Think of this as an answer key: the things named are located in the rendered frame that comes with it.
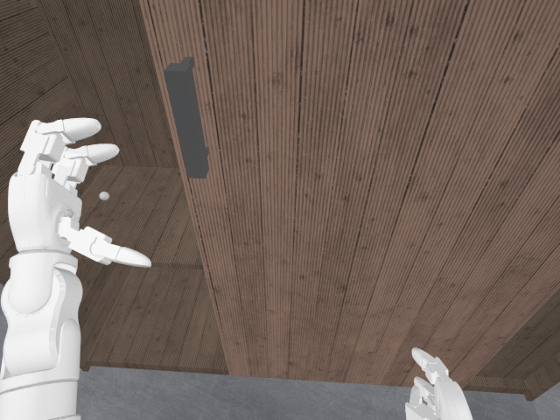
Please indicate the wardrobe door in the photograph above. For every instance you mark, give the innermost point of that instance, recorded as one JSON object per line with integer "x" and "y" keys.
{"x": 383, "y": 175}
{"x": 537, "y": 342}

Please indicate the robot left hand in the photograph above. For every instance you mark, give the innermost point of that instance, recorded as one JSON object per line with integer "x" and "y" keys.
{"x": 36, "y": 202}

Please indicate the handle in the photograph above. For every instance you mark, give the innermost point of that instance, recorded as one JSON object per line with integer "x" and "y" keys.
{"x": 185, "y": 107}

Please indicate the robot right hand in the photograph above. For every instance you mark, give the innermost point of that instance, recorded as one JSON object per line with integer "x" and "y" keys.
{"x": 445, "y": 400}

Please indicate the left robot forearm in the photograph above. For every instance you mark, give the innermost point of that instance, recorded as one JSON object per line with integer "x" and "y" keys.
{"x": 42, "y": 346}

